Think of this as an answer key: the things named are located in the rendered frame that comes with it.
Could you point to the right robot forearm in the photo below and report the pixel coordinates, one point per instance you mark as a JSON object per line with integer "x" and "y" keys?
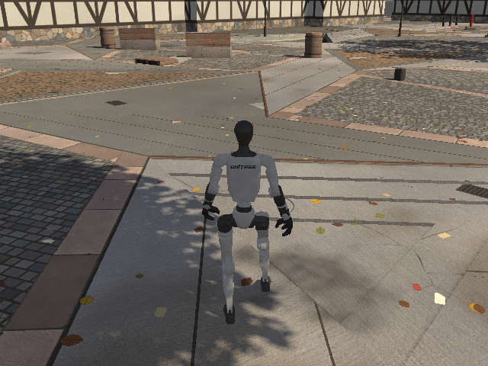
{"x": 281, "y": 205}

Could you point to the robot left upper arm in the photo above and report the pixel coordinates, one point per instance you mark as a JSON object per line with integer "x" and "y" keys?
{"x": 216, "y": 171}

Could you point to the robot foot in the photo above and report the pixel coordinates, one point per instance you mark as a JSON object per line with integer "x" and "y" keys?
{"x": 230, "y": 317}
{"x": 266, "y": 285}

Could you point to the left robot foot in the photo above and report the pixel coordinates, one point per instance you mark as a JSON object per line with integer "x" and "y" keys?
{"x": 230, "y": 317}

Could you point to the left robot hand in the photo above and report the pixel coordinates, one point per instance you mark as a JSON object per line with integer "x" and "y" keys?
{"x": 213, "y": 210}

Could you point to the right robot hand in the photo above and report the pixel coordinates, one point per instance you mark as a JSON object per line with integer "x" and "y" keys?
{"x": 288, "y": 225}

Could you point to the left robot forearm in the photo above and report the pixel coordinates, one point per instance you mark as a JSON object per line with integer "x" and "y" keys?
{"x": 208, "y": 199}

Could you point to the robot right upper arm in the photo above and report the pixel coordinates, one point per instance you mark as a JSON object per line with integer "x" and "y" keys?
{"x": 272, "y": 175}

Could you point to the right robot foot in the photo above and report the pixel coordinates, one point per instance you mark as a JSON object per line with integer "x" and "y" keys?
{"x": 266, "y": 285}

